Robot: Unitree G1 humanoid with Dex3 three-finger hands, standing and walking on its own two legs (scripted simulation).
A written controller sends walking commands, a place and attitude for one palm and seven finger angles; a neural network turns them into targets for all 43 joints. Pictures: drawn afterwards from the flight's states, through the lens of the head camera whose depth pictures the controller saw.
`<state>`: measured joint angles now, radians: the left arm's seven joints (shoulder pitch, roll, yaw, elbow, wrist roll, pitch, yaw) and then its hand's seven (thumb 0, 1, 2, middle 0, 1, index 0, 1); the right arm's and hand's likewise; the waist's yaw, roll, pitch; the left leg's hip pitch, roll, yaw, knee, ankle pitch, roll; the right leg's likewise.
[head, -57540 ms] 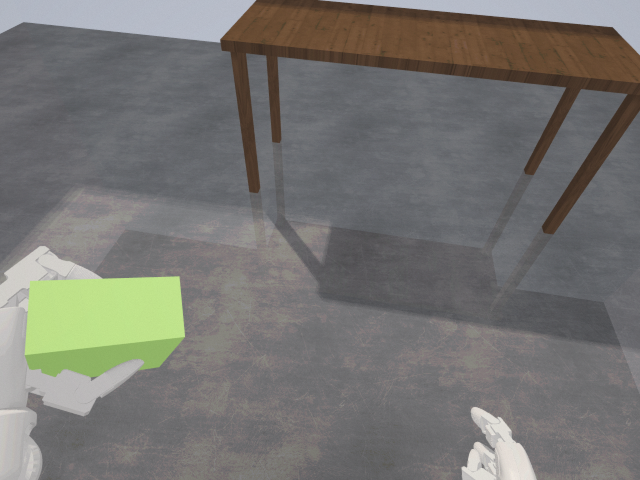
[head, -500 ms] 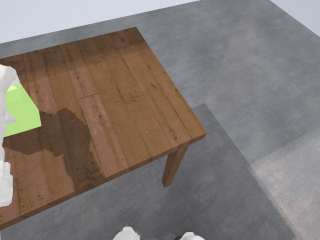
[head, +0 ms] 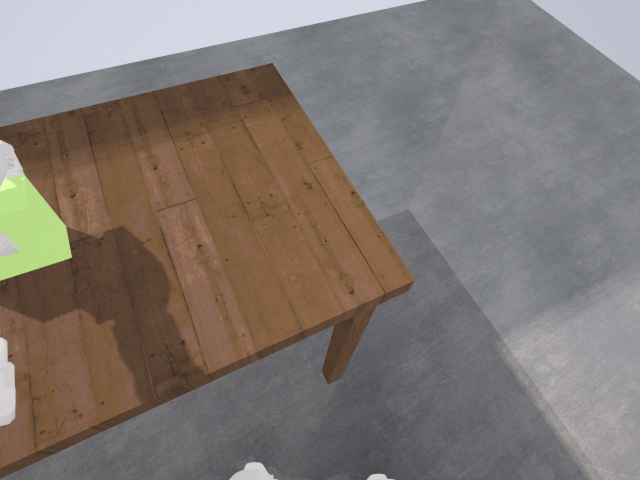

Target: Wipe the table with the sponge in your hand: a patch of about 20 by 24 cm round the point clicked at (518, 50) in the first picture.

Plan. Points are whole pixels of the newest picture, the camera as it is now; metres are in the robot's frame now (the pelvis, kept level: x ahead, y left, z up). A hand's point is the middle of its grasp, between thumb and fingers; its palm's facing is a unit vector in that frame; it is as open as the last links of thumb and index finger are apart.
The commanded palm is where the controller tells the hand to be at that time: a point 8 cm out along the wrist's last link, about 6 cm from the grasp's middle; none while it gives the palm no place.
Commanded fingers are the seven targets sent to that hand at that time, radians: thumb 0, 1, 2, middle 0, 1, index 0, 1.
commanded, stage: slide back across to the first lane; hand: left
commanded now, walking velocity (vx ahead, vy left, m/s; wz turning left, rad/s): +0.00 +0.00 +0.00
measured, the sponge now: (2, 242) +0.41 +0.41 +0.01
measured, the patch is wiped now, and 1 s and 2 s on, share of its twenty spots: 1.00 1.00 1.00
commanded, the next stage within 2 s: wipe back along the first lane in 0.28 s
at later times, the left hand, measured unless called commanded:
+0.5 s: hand out of the picture +0.39 +0.46 +0.06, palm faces -0.19 +0.01 -0.98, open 9.9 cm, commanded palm +0.39 +0.43 +0.10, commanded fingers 0.00 0.10 1.30 -1.20 -1.60 -1.20 -1.60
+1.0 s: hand out of the picture +0.36 +0.44 +0.06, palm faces -0.11 +0.00 -0.99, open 9.9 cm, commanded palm +0.33 +0.41 +0.09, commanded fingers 0.00 0.10 1.30 -1.20 -1.60 -1.20 -1.60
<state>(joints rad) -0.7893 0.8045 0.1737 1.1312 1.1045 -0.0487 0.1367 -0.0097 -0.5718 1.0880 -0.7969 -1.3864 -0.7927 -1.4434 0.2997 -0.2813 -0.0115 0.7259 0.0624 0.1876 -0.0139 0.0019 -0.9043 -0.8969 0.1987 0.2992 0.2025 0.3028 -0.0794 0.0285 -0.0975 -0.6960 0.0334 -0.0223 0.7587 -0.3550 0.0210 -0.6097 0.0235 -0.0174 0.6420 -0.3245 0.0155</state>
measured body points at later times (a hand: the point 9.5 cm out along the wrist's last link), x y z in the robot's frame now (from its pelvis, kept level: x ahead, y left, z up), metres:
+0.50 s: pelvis +0.01 +0.01 +0.00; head +0.11 +0.04 +0.44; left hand +0.40 +0.45 +0.12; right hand +0.05 -0.28 -0.12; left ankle +0.00 +0.10 -0.71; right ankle -0.02 -0.14 -0.71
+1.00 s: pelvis +0.00 +0.03 +0.01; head +0.07 +0.04 +0.45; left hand +0.36 +0.43 +0.11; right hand +0.09 -0.24 -0.12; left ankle +0.00 +0.10 -0.71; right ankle -0.02 -0.14 -0.71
